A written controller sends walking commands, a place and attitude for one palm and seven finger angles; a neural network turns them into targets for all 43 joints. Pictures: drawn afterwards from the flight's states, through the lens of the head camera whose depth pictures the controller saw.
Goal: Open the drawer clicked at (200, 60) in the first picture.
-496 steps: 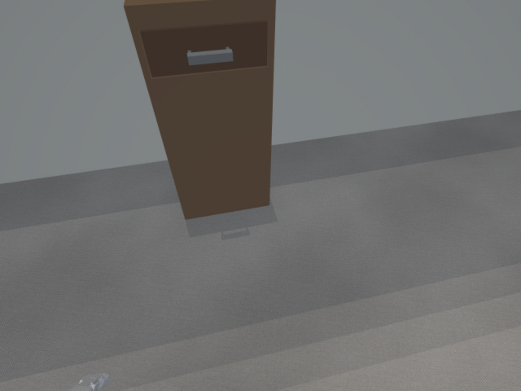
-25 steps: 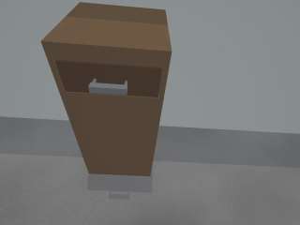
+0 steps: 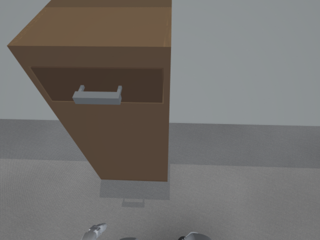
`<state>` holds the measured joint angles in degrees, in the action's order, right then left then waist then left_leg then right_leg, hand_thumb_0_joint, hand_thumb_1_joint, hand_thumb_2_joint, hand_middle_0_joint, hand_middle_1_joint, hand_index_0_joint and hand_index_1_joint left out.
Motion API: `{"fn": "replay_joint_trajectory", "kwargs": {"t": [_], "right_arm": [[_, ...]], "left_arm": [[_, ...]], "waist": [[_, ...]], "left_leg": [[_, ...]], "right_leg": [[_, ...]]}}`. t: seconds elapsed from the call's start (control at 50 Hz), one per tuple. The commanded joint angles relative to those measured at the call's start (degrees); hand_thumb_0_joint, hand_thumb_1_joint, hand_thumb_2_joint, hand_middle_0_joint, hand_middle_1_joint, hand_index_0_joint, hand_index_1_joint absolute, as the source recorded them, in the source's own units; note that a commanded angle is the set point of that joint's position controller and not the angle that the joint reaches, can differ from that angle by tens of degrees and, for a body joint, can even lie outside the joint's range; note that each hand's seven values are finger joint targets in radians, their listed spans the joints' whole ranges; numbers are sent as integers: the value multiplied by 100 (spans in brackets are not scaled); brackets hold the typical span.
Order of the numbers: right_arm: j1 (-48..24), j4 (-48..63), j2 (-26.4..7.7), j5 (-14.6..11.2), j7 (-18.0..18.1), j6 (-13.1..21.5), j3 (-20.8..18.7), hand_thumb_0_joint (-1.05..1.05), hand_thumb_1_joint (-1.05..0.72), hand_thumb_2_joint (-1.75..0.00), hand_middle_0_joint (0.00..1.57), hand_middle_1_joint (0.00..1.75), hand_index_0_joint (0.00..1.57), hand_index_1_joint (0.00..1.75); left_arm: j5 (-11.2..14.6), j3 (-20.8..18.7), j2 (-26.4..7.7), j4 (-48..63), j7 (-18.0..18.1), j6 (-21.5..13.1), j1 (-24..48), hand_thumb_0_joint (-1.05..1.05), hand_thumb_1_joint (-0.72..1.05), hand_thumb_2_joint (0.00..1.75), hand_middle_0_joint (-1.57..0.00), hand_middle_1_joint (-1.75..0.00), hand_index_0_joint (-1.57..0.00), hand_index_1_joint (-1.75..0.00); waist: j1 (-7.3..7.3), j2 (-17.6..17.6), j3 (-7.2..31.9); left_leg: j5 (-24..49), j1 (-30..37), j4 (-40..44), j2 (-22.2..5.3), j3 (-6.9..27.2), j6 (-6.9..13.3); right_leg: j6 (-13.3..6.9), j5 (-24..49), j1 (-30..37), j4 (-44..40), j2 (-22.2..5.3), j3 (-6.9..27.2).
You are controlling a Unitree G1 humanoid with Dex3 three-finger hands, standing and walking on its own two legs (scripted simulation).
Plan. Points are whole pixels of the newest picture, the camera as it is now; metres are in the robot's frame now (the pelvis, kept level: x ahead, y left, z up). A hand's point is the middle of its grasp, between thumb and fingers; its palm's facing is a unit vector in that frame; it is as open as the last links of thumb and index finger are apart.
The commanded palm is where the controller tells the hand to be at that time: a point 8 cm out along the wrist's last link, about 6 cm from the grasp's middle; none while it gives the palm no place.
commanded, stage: come to a stop and stand still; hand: left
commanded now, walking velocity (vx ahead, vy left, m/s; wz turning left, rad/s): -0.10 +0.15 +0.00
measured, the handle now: (99, 93) +0.51 +0.20 +0.06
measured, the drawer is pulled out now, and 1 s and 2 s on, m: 0.00 0.00 0.00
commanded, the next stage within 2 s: look again from close up in 1.06 s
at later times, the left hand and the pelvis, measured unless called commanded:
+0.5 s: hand out of the picture -0.08 +0.20 -0.16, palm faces +0.04 -0.98 -0.19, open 7.4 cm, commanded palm none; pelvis -0.05 +0.02 +0.02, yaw -2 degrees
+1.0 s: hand out of the picture -0.07 +0.11 -0.16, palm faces +0.04 -0.99 -0.10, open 7.4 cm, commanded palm none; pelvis -0.04 -0.02 +0.01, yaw -2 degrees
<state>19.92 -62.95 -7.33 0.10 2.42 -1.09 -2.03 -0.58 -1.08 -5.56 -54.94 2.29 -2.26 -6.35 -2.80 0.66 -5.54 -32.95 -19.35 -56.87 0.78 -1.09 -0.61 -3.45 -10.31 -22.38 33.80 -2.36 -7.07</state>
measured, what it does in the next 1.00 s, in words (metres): steps on the spot: left foot, then right foot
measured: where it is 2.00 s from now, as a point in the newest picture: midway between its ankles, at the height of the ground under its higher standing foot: outside the picture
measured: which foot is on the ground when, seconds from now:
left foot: up 0.00-0.20, down 0.22-1.00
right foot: down 0.00-0.24, up 0.26-0.58, down 0.60-1.00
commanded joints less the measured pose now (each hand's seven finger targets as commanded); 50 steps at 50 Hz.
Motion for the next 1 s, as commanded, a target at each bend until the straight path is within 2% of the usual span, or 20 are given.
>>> {"fn": "replay_joint_trajectory", "kwargs": {"t": [0.0, 0.08, 0.16, 0.18, 0.22, 0.24, 0.26, 0.3, 0.36, 0.46, 0.52, 0.54, 0.56, 0.58, 0.6, 0.64, 0.74, 0.8, 0.84, 0.98], "right_arm": [[683, 185, -60, 52, -141, -100, -81, 0, -90, -90, 20, 30, 20, 30], [398, 443, -145, 93, -196, -121, -120, 0, -90, -90, 20, 30, 20, 30], [1120, 352, -171, 60, -211, -51, -115, 0, -90, -90, 20, 30, 20, 30], [1318, 317, -304, 85, -180, -39, -112, 0, -90, -90, 20, 30, 20, 30], [641, 690, -933, 228, -108, 11, -171, 0, -90, -90, 20, 30, 20, 30], [-30, 932, -982, 244, -71, 21, -125, 0, -90, -90, 20, 30, 20, 30], [-448, 957, -867, 235, -59, 96, -69, 0, -90, -90, 20, 30, 20, 30], [-572, 961, -774, 182, -58, 212, 5, 0, -90, -90, 20, 30, 20, 30], [7, 740, -796, 138, -25, 286, -15, 0, -90, -90, 20, 30, 20, 30], [583, 397, -766, 206, -18, 298, -17, 0, -90, -90, 20, 30, 20, 30], [564, 259, -786, 160, -16, 254, 2, 0, -90, -90, 20, 30, 20, 30], [534, 212, -672, 101, -32, 250, 19, 0, -90, -90, 20, 30, 20, 30], [451, 207, -453, 38, -61, 266, 61, 0, -90, -90, 20, 30, 20, 30], [252, 289, -239, 13, -73, 258, 135, 0, -90, -90, 20, 30, 20, 30], [175, 332, -211, 44, -102, 234, 148, 0, -90, -90, 20, 30, 20, 30], [65, 185, -199, 90, -104, 191, 138, 0, -90, -90, 20, 30, 20, 30], [439, -217, 5, 44, -30, 189, 197, 0, -90, -90, 20, 30, 20, 30], [455, -280, -152, 62, 30, 231, 199, 0, -90, -90, 20, 30, 20, 30], [348, -290, -125, 64, 60, 252, 209, 0, -90, -90, 20, 30, 20, 30], [221, -212, -175, 40, 77, 227, 194, 0, -90, -90, 20, 30, 20, 30]], "left_arm": [[-99, -372, -1165, 223, 88, 173, -608, 0, 90, 90, -20, -30, -20, -30], [-155, -456, -1303, 343, 69, 282, -546, 0, 90, 90, -20, -30, -20, -30], [-135, -451, -1372, 419, 34, 393, -316, 0, 90, 90, -20, -30, -20, -30], [-98, -399, -1182, 442, 10, 438, -339, 0, 90, 90, -20, -30, -20, -30], [12, -239, -565, 511, -41, 501, -453, 0, 90, 90, -20, -30, -20, -30], [-12, -276, -692, 502, -86, 486, -481, 0, 90, 90, -20, -30, -20, -30], [-90, -269, -650, 313, -127, 496, -744, 0, 90, 90, -20, -30, -20, -30], [-124, -265, -610, 19, -204, 433, -1292, 0, 90, 90, -20, -30, -20, -30], [-118, -215, -592, -103, -229, 329, -1311, 0, 90, 90, -20, -30, -20, -30], [-87, -92, -439, -62, -220, 216, -988, 0, 90, 90, -20, -30, -20, -30], [-31, -40, -253, -350, -184, 141, -1557, 0, 90, 90, -20, -30, -20, -30], [-38, -37, -299, -504, -151, 100, -1830, 0, 90, 90, -20, -30, -20, -30], [-47, -49, -549, -630, -96, 72, -2030, 0, 90, 90, -20, -30, -20, -30], [-43, -69, -778, -722, -73, 58, -2223, 0, 90, 90, -20, -30, -20, -30], [-24, -63, -919, -715, -80, 62, -2155, 0, 90, 90, -20, -30, -20, -30], [-12, -24, -679, -761, -66, -25, -1896, 0, 90, 90, -20, -30, -20, -30], [32, 50, -443, -820, -47, -17, -1715, 0, 90, 90, -20, -30, -20, -30], [42, 75, -262, -863, -25, 45, -1835, 0, 90, 90, -20, -30, -20, -30], [40, 56, -286, -934, -32, 59, -1894, 0, 90, 90, -20, -30, -20, -30], [23, 72, -277, -944, -14, 60, -1922, 0, 90, 90, -20, -30, -20, -30]], "waist": [[221, -740, 882], [327, -852, 776], [-55, -932, 707], [-125, -405, 594], [41, 1964, -298], [266, 1222, -593], [518, 1334, -381], [631, 512, -171], [327, 187, 76], [-44, 597, 164], [207, 452, 427], [332, 142, 517], [382, -470, 560], [427, -1189, 304], [372, -1184, 227], [317, -1458, 31], [132, -310, -79], [258, 129, -273], [295, 451, -167], [299, -134, 81]], "left_leg": [[532, -28, -200, -113, -111, -77], [687, 104, 576, -112, -180, -40], [1381, 1546, 2688, 74, -459, 105], [1251, 1717, 3307, -70, -300, 156], [-876, -239, 5262, -2023, 2338, 862], [-864, -1227, 5511, -2167, 2241, 1167], [-605, -1359, 5446, -1867, 1998, 1024], [211, -798, 5043, -1390, 1196, 816], [676, 486, 4811, -1360, 1064, 906], [1552, 1229, 4561, -1628, 1206, 1122], [1987, 852, 4021, -1427, 967, 964], [1781, 386, 3659, -1169, 696, 736], [1574, -245, 3178, -779, 272, 454], [1070, -538, 2660, -333, -229, 238], [847, -424, 2366, -228, -295, 178], [1000, -314, 1958, -333, -141, 146], [2333, 869, 2982, -409, -55, 121], [2695, 723, 3334, -727, 188, 205], [2907, 742, 3333, -712, 150, 192], [2732, 880, 3405, -700, 96, 171]], "right_leg": [[-788, 1755, 272, -1517, -1582, 1367], [-718, -513, -10, -1941, -1531, 1657], [-178, -1997, -830, -1900, -1064, 1401], [43, -2188, -1029, -1374, -744, 1124], [395, -1666, -1235, 1110, 284, 366], [275, -1221, -773, 1758, 76, 907], [251, -902, -504, 2176, 81, 1061], [318, -456, -476, 2786, 232, 880], [357, -595, -1039, 2670, 191, 659], [327, -1590, -622, 934, 27, 446], [306, -1183, 661, -644, 131, 385], [309, -502, 1392, -1253, 23, 549], [187, -345, 2013, -1499, -442, 1227], [-43, -67, 1895, -1856, -1065, 1868], [-321, -100, 1491, -2030, -1400, 2075], [-442, 914, 1221, -1931, -1123, 1835], [-308, 772, 592, -1614, -692, 1237], [-70, 45, 677, -1587, -281, 1115], [-52, 541, 918, -1475, -300, 1110], [38, 952, 1229, -1519, -343, 1075]]}}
